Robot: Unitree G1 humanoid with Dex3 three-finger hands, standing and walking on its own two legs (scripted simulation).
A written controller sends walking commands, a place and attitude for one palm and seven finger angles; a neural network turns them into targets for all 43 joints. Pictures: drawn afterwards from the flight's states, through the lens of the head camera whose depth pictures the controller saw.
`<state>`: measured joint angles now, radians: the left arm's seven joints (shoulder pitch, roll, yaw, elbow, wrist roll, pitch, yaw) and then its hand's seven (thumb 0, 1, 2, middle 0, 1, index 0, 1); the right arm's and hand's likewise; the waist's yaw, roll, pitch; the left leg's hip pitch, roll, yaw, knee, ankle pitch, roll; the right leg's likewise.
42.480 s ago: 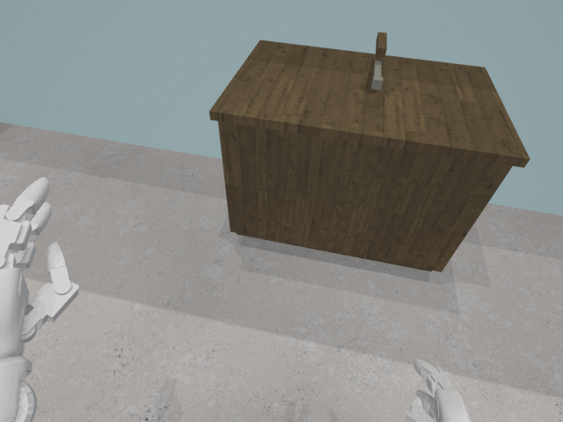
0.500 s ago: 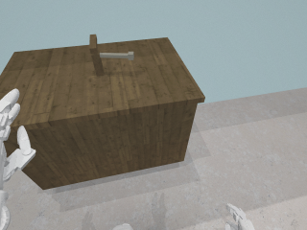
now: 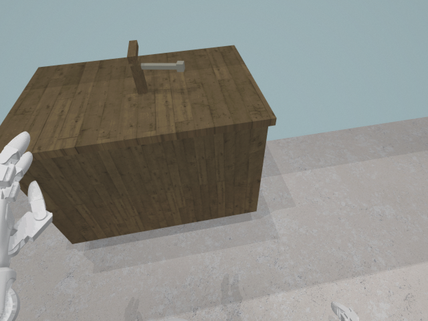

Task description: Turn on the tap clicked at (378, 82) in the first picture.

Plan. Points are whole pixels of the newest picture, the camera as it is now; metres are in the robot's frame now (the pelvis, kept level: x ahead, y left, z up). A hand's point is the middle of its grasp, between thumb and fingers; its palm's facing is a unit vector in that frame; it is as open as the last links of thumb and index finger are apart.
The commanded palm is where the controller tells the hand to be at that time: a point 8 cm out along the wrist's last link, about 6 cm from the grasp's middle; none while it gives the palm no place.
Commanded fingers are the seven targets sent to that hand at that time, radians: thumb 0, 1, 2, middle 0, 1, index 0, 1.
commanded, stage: stop stepping back and stand still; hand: left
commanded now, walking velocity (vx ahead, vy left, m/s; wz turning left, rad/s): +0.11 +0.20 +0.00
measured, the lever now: (180, 66) +0.90 +0.17 +0.06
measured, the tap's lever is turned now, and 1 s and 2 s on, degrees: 75 75 75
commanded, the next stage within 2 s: stand and check the lever's angle in 1.24 s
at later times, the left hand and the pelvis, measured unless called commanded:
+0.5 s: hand (37, 230) +0.19 +0.24 +0.19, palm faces +0.45 -0.81 -0.39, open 7.4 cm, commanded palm +0.14 +0.28 +0.20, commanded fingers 0.00 0.90 0.90 -0.20 -0.30 -0.20 -0.30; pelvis +0.00 -0.01 +0.02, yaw +3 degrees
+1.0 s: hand (27, 201) +0.23 +0.27 +0.19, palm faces +0.41 -0.84 -0.36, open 7.4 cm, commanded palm +0.18 +0.31 +0.20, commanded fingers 0.00 0.90 0.90 -0.20 -0.30 -0.20 -0.30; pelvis +0.03 +0.03 +0.03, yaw +1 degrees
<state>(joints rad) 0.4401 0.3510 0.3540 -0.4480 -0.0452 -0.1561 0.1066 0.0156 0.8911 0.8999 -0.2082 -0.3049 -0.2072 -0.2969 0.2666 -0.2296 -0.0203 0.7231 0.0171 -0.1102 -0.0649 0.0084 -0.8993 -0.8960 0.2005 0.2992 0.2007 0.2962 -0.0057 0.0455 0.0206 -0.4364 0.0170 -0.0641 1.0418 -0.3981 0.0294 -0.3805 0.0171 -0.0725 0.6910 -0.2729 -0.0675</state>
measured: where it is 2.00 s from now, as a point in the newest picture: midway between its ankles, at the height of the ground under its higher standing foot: outside the picture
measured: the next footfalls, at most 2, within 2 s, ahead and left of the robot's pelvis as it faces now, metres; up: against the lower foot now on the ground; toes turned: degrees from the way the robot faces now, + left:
left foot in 0.24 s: +0.05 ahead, +0.13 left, +0.00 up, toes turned +4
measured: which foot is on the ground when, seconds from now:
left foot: up 0.00-0.22, down 0.24-1.00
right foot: down 0.00-1.00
